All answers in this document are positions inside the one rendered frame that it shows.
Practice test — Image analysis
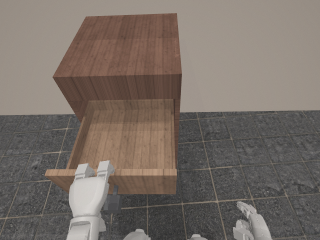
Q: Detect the left robot shin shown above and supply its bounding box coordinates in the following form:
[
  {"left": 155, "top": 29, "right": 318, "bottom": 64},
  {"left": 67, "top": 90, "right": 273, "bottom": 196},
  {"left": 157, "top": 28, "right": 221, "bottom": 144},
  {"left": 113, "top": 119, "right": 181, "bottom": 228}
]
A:
[{"left": 135, "top": 229, "right": 145, "bottom": 233}]

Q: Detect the right robot shin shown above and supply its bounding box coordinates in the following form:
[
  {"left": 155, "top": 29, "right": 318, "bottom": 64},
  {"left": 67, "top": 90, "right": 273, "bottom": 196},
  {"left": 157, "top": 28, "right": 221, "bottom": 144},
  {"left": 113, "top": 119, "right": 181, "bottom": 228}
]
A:
[{"left": 191, "top": 234, "right": 201, "bottom": 238}]

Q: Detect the cabinet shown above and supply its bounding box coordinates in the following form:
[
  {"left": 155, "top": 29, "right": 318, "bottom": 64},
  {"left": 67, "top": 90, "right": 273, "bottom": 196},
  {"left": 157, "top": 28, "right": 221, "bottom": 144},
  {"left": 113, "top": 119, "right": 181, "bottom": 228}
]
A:
[{"left": 53, "top": 13, "right": 182, "bottom": 168}]

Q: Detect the handle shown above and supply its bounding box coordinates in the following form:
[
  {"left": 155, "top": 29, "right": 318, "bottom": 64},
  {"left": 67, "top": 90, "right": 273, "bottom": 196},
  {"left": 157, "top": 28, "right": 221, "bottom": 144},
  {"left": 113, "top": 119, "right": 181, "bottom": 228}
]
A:
[{"left": 103, "top": 185, "right": 123, "bottom": 214}]

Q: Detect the left robot hand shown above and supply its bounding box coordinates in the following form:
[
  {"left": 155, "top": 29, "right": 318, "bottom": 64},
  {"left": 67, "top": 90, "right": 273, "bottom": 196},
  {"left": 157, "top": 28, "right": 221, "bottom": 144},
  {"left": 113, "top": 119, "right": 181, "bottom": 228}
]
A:
[{"left": 69, "top": 160, "right": 115, "bottom": 232}]

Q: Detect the drawer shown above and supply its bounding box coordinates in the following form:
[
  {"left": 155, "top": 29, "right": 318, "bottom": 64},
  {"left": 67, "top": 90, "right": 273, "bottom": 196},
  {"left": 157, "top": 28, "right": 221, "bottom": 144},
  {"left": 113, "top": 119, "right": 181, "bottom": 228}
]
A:
[{"left": 44, "top": 99, "right": 177, "bottom": 194}]

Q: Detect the robot shin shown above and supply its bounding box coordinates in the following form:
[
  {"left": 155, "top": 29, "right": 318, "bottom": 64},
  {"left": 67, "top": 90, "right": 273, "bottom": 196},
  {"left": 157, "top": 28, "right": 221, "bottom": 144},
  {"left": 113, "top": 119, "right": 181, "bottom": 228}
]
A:
[
  {"left": 191, "top": 234, "right": 201, "bottom": 238},
  {"left": 135, "top": 229, "right": 145, "bottom": 233}
]

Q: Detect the robot left forearm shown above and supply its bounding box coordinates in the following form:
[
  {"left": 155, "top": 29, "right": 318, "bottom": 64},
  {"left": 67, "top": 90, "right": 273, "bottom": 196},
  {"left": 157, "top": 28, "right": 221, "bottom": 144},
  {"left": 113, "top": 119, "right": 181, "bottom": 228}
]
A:
[{"left": 66, "top": 215, "right": 100, "bottom": 240}]

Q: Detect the right robot hand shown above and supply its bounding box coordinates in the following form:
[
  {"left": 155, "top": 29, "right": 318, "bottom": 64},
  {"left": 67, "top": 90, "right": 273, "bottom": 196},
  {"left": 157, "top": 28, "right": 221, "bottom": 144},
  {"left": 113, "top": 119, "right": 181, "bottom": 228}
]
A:
[{"left": 233, "top": 201, "right": 272, "bottom": 240}]

